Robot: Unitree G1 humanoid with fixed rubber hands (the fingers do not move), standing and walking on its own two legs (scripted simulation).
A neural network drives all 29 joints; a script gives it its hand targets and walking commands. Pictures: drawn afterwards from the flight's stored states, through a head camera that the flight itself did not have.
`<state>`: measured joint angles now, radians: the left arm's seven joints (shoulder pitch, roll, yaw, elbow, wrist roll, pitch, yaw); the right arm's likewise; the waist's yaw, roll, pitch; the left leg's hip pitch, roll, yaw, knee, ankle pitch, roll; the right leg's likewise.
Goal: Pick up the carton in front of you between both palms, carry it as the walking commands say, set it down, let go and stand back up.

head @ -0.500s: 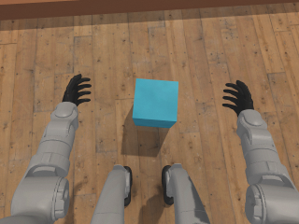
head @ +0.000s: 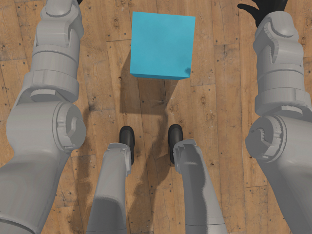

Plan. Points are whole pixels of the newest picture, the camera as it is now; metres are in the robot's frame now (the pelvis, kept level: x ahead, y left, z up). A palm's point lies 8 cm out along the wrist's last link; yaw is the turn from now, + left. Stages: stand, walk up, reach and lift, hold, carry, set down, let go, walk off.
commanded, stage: reach and lift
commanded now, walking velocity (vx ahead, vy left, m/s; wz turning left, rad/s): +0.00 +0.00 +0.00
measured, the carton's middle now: (160, 52) +0.53 -0.05 -0.53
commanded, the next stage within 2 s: none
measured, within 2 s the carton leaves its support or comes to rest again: leaves its support in 1.72 s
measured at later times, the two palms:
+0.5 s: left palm (101, 39) +0.55 +0.14 -0.36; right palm (222, 49) +0.51 -0.24 -0.35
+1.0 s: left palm (110, 43) +0.56 +0.14 -0.46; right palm (206, 51) +0.52 -0.22 -0.46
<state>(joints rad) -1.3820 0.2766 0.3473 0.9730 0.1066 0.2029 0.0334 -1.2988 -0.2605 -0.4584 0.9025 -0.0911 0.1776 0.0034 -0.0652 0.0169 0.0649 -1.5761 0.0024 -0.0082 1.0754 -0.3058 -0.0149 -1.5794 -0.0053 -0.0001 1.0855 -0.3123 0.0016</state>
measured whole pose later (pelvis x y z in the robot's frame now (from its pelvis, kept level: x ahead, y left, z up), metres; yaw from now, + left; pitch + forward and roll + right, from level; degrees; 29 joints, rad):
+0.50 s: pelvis -0.03 +0.01 -0.21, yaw -1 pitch +48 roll +0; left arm -1.43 0.36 0.11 0.98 -0.15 0.16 0.15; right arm -1.37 -0.38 -0.23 0.98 0.16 0.13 -0.08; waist -0.06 0.02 0.15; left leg -2.20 -0.04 -0.03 1.92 -0.56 -0.03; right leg -2.20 0.02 0.04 1.92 -0.55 0.04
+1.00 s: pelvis -0.03 +0.00 -0.28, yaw -2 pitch +36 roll +0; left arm -1.64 0.44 0.01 1.18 -0.22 0.09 0.10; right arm -1.59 -0.37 -0.15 1.16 0.22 0.07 -0.11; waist -0.06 -0.01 0.47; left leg -2.22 -0.05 -0.06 2.24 -0.64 -0.06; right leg -2.23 0.03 0.01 2.23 -0.63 0.02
